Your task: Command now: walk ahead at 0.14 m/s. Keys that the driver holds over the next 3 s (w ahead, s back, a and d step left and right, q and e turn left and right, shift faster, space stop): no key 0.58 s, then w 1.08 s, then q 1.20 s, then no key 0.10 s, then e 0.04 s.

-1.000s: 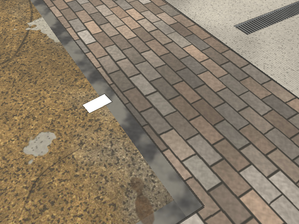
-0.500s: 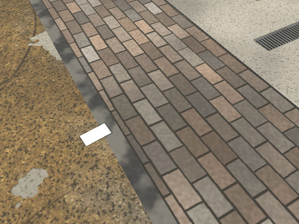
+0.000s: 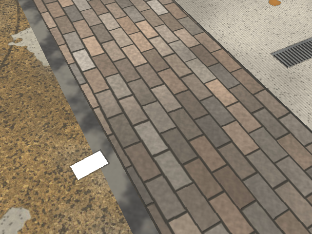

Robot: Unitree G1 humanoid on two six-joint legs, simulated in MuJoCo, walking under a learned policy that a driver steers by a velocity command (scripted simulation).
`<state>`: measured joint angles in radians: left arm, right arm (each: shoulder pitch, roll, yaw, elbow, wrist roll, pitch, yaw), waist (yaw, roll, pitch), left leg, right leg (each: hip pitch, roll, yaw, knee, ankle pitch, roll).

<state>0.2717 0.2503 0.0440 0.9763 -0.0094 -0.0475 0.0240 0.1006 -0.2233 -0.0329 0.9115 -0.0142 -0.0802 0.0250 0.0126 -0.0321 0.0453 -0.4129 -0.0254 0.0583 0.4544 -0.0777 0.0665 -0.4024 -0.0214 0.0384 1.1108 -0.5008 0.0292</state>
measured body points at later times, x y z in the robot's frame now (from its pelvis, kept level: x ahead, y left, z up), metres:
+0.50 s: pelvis +0.07 -0.02 +0.01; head +0.08 -0.02 +0.45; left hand +0.09 +0.23 -0.14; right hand +0.14 -0.26 -0.14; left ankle +0.10 +0.08 -0.73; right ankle +0.06 -0.15 -0.73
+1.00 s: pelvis +0.17 -0.05 +0.01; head +0.18 -0.07 +0.46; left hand +0.15 +0.20 -0.13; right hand +0.24 -0.31 -0.14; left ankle +0.14 +0.08 -0.65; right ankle +0.10 -0.14 -0.73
